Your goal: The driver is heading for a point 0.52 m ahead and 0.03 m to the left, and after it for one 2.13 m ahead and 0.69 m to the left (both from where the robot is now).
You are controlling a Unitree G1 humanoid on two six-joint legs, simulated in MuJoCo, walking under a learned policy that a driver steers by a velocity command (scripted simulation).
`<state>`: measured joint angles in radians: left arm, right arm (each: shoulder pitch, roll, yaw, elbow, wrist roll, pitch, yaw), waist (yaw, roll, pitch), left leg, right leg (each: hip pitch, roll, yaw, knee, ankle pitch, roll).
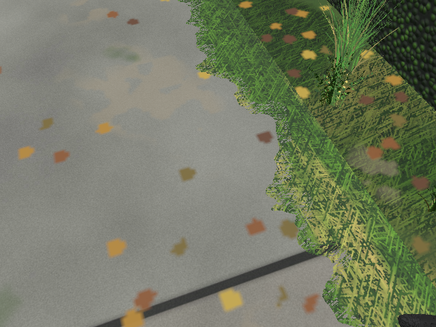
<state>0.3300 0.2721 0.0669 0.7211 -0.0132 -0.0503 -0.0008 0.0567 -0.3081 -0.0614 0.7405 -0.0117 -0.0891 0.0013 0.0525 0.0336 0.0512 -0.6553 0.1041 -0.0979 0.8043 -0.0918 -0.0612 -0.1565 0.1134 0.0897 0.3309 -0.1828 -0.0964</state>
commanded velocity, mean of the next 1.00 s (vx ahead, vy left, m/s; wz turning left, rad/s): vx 0.35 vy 0.00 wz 0.07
